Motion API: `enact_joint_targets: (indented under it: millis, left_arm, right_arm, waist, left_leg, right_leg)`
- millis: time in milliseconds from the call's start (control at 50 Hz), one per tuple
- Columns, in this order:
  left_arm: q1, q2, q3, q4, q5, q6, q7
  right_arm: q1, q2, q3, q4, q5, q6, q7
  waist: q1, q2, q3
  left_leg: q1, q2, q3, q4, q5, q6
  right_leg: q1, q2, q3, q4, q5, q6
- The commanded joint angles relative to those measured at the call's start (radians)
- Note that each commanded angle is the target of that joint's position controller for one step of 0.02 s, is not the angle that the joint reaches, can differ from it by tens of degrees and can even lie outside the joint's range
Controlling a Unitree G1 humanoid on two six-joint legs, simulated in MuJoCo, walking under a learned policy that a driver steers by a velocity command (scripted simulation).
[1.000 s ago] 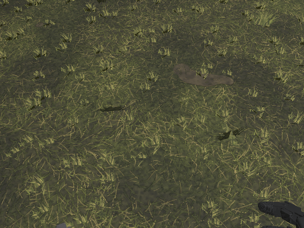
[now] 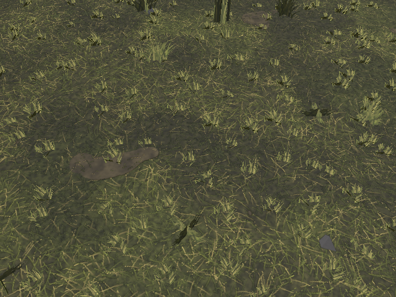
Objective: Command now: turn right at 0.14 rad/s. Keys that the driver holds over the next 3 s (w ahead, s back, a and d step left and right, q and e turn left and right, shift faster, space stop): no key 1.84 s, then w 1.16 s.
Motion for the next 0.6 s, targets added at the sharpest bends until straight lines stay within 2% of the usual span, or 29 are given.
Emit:
enact_joint_targets:
  millis: [20,60,100,120,140,160,180,200,220,260,360,600]
  left_arm:
    - [0.009,0.078,0.032,-0.044,0.0,-0.002,0.004]
    - [0.0,0.034,0.016,-0.035,-0.01,-0.006,0.001]
    - [0.018,0.032,0.016,-0.011,-0.017,-0.008,0.001]
    - [0.015,0.05,0.018,-0.005,-0.013,-0.006,0.0]
    - [0.01,0.086,0.023,-0.011,-0.005,-0.003,0.003]
    - [0.009,0.141,0.033,-0.016,-0.003,0.001,0.01]
    - [0.019,0.131,0.037,0.009,-0.004,0.002,0.004]
    - [0.016,0.092,0.029,0.006,0.0,0.0,-0.004]
    - [0.015,0.074,0.022,0.018,0.007,-0.004,-0.005]
    - [0.006,0.079,0.021,0.028,0.006,-0.015,-0.004]
    - [0.024,0.072,0.013,0.061,0.003,-0.029,0.006]
    - [0.059,0.052,0.003,0.166,-0.001,-0.04,0.016]
  right_arm:
    - [-0.111,-0.152,-0.03,-0.078,0.021,-0.022,-0.009]
    - [-0.085,-0.14,-0.027,-0.062,0.022,-0.011,-0.005]
    - [-0.066,-0.135,-0.024,-0.048,0.031,0.0,-0.002]
    - [-0.038,-0.133,-0.023,-0.039,0.034,-0.002,0.0]
    - [-0.019,-0.124,-0.018,-0.034,0.028,-0.011,0.004]
    - [0.012,-0.13,-0.017,-0.033,0.012,-0.024,0.015]
    - [0.009,-0.121,-0.016,-0.024,0.014,-0.03,0.018]
    - [-0.046,-0.138,-0.016,-0.022,0.015,-0.028,0.017]
    - [-0.071,-0.119,-0.013,-0.025,0.016,-0.023,0.015]
    - [-0.074,-0.109,-0.01,-0.02,0.016,-0.008,0.007]
    - [-0.066,-0.104,-0.011,0.014,0.018,0.002,-0.004]
    - [-0.04,-0.102,-0.014,0.125,0.024,0.005,-0.019]
  waist:
    - [0.039,0.192,-0.042]
    - [0.021,0.2,-0.061]
    - [0.03,0.208,-0.082]
    - [0.021,0.199,-0.086]
    - [0.009,0.155,-0.103]
    - [-0.026,0.061,-0.116]
    - [-0.023,-0.02,-0.125]
    - [0.011,0.014,-0.094]
    - [0.01,0.014,-0.077]
    - [0.004,-0.004,-0.034]
    - [0.001,-0.005,-0.003]
    - [0.007,0.031,0.009]
  left_leg:
    - [0.061,0.228,-0.23,-0.181,0.351,0.179]
    - [0.106,0.188,-0.173,-0.136,0.468,0.166]
    - [0.134,0.16,-0.145,-0.097,0.504,0.147]
    - [0.128,0.149,-0.146,-0.096,0.466,0.123]
    - [0.097,0.139,-0.146,-0.095,0.381,0.085]
    - [0.045,0.097,-0.111,-0.081,0.288,0.052]
    - [0.074,0.047,-0.044,-0.09,0.182,0.018]
    - [0.08,0.038,-0.026,-0.065,0.138,0.0]
    - [0.074,0.036,-0.017,-0.06,0.126,-0.002]
    - [0.064,0.034,-0.016,-0.059,0.125,0.0]
    - [0.073,0.03,-0.014,-0.065,0.094,-0.006]
    - [0.07,0.024,-0.009,-0.088,0.081,-0.018]
  right_leg:
    - [0.008,-0.069,0.001,0.083,-0.046,0.043]
    - [0.065,-0.072,-0.045,-0.055,-0.011,0.049]
    - [0.164,-0.062,-0.08,-0.283,0.176,0.041]
    - [0.222,-0.07,-0.064,-0.352,0.282,0.029]
    - [0.289,-0.112,-0.015,-0.348,0.403,0.01]
    - [0.345,-0.161,0.022,-0.279,0.559,-0.02]
    - [0.288,-0.139,0.002,-0.248,0.431,-0.049]
    - [0.247,-0.127,0.005,-0.266,0.364,-0.053]
    - [0.223,-0.13,0.011,-0.284,0.335,-0.048]
    - [0.19,-0.125,0.01,-0.295,0.322,-0.039]
    - [0.157,-0.121,0.012,-0.308,0.261,-0.031]
    - [0.176,-0.102,-0.01,-0.315,0.244,-0.03]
